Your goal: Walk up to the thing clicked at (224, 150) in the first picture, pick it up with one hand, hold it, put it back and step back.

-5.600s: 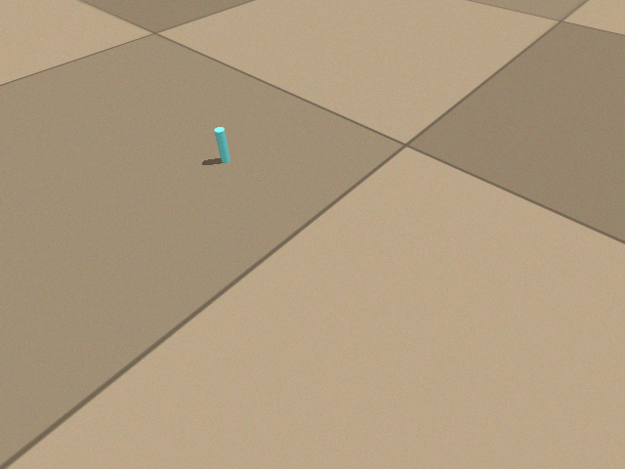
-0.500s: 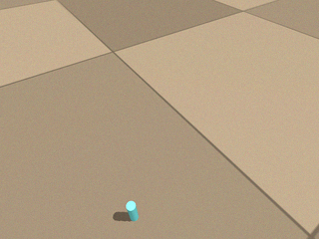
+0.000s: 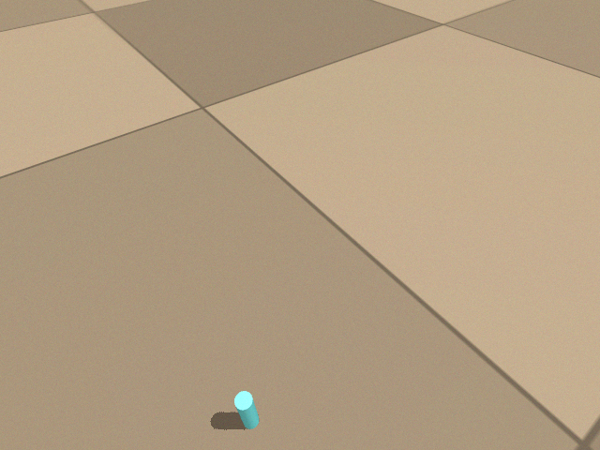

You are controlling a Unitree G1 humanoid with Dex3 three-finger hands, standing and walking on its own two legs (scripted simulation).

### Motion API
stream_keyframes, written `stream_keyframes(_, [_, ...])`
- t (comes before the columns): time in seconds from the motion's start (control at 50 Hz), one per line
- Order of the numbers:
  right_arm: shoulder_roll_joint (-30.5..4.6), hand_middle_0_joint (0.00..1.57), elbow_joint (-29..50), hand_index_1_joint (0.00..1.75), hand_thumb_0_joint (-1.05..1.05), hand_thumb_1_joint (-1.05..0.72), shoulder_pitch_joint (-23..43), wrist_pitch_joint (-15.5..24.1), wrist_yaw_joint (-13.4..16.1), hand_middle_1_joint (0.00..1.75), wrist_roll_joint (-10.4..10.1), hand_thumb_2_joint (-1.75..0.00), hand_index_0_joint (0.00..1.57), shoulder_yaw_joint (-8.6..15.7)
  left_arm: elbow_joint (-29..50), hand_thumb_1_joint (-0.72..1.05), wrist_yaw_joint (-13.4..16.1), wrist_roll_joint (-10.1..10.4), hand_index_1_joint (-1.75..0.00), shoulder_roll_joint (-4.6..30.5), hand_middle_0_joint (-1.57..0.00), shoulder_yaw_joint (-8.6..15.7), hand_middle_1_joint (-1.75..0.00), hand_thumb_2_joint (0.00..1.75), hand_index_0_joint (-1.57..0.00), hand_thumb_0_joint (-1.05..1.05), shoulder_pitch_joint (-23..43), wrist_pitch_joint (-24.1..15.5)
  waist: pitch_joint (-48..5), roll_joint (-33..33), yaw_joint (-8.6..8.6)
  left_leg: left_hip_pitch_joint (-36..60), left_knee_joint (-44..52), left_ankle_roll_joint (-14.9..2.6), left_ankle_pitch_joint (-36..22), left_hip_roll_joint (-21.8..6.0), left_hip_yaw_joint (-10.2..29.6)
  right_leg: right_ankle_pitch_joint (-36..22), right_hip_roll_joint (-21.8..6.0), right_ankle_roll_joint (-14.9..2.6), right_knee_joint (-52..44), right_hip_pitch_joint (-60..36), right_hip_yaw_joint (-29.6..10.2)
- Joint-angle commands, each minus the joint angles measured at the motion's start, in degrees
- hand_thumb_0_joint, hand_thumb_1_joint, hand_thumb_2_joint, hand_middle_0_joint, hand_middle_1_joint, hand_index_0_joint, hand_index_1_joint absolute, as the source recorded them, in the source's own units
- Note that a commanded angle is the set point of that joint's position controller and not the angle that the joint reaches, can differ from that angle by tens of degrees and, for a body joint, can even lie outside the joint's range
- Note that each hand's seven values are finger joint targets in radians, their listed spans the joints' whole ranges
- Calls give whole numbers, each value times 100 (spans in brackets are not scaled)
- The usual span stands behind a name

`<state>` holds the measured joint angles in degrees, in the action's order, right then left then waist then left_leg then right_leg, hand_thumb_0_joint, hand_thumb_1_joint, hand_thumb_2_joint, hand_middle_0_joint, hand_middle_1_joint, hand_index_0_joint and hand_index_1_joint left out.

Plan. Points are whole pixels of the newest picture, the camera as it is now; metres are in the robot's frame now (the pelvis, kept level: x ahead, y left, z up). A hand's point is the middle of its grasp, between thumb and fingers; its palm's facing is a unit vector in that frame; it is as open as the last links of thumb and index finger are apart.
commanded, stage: walk up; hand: left
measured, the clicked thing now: (247, 411) +0.39 +0.19 -0.69
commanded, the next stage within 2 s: stand in 0.56 s
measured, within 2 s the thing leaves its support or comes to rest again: neither
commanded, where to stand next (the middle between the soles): +0.03 +0.00 m, yaw -1 degrees
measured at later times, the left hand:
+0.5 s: hand out of the picture +0.10 +0.25 -0.16, palm faces -0.04 -0.94 -0.34, open 7.4 cm
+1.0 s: hand out of the picture +0.08 +0.25 -0.16, palm faces -0.02 -0.94 -0.34, open 7.4 cm
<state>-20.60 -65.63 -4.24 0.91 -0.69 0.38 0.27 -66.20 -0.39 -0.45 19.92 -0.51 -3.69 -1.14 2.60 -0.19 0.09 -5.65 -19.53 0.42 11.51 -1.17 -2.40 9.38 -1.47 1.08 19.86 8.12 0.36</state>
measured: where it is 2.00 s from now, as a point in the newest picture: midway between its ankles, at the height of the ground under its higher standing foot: outside the picture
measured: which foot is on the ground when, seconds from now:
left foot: down 0.00-1.00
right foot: down 0.00-1.00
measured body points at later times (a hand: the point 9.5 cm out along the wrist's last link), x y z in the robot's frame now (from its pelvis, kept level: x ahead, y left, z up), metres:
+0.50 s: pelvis +0.01 +0.00 +0.00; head +0.02 +0.00 +0.45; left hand +0.10 +0.30 -0.13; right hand +0.08 -0.30 -0.13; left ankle -0.01 +0.12 -0.75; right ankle +0.02 -0.13 -0.75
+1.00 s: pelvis +0.00 +0.00 +0.00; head +0.01 +0.00 +0.45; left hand +0.08 +0.30 -0.13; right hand +0.09 -0.30 -0.13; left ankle -0.01 +0.12 -0.75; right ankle +0.02 -0.13 -0.75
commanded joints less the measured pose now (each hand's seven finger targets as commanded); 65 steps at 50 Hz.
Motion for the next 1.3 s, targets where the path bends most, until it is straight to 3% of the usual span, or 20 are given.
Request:
stream_keyframes(0.0, [-1221, 20, 305, 30, 0, -90, 322, 118, 73, 30, 9, -90, 20, 238, 302, 90, 62, 3, -30, 1225, -20, 265, -30, 90, -20, 0, 305, -102, -420, -14, -10, -109, 436, -183, -330, -618, 524, -450, -553, -184, -308, -171, -454])
stream_keyframes(0.24, [-1211, 20, 252, 30, 0, -90, 124, 122, 97, 30, 7, -90, 20, 231, 331, 90, 72, 22, -30, 1198, -20, 270, -30, 90, -20, 0, 217, -75, -560, -19, -13, 52, 410, -180, -728, -623, 487, -837, -545, -180, -196, -255, -475])
stream_keyframes(0.52, [-1200, 20, 297, 30, 0, -90, 142, 96, 96, 30, 9, -90, 20, 264, 345, 90, 83, -9, -30, 1181, -20, 269, -30, 90, -20, 0, 237, -66, -493, 68, 29, 126, 423, -171, -744, -626, 444, -985, -533, -174, -215, -198, -497])
stream_keyframes(0.56, [-1196, 20, 345, 30, 0, -90, 249, 93, 113, 30, -6, -90, 20, 250, 377, 90, 113, 24, -30, 1237, -20, 282, -30, 90, -20, 0, 234, -60, -528, 49, 21, 193, 419, -114, -1440, -736, 539, -1300, -621, -182, -229, -250, -456])
stream_keyframes(0.6, [-1210, 20, 327, 30, 0, -90, 221, 104, 115, 30, -7, -90, 20, 240, 359, 90, 106, 26, -30, 1195, -20, 267, -30, 90, -20, 0, 155, -64, -595, -32, 20, 303, 384, -107, -1638, -743, 509, -1467, -636, -168, -260, -310, -444])
stream_keyframes(0.74, [-1168, 20, 338, 30, 0, -90, 318, 80, 107, 30, -5, -90, 20, 233, 392, 90, 109, 13, -30, 1205, -20, 261, -30, 90, -20, 0, 201, -57, -492, 16, 11, 226, 499, -97, -1154, -724, 526, -984, -632, -161, -412, -262, -416])
stream_keyframes(0.84, [-1175, 20, 331, 30, 0, -90, 284, 81, 91, 30, 8, -90, 20, 208, 384, 90, 87, 5, -30, 1229, -20, 273, -30, 90, -20, 0, 189, -43, -375, -94, 16, 3, 627, -103, -510, -677, 545, -513, -649, -172, -509, -225, -455])
stream_keyframes(0.9, [-1157, 20, 321, 30, 0, -90, 250, 90, 89, 30, 16, -90, 20, 209, 386, 90, 82, -5, -30, 1258, -20, 283, -30, 90, -20, 0, 165, -50, -376, 24, 18, 23, 636, -90, -458, -668, 584, -400, -631, -166, -510, -155, -441])
stream_keyframes(1.06, [-1167, 20, 317, 30, 0, -90, 195, 100, 88, 30, 17, -90, 20, 208, 404, 90, 84, 5, -30, 1249, -20, 264, -30, 90, -20, 0, 82, -68, -529, -2, 5, 114, 508, -109, -959, -696, 599, -819, -663, -184, -445, -246, -413])
stream_keyframes(1.28, [-1178, 20, 310, 30, 0, -90, 118, 75, 87, 30, 13, -90, 20, 202, 385, 90, 85, 5, -30, 1255, -20, 252, -30, 90, -20, 0, 8, -56, -394, -8, 7, -32, 550, -119, -580, -673, 618, -460, -650, -192, -501, -206, -415])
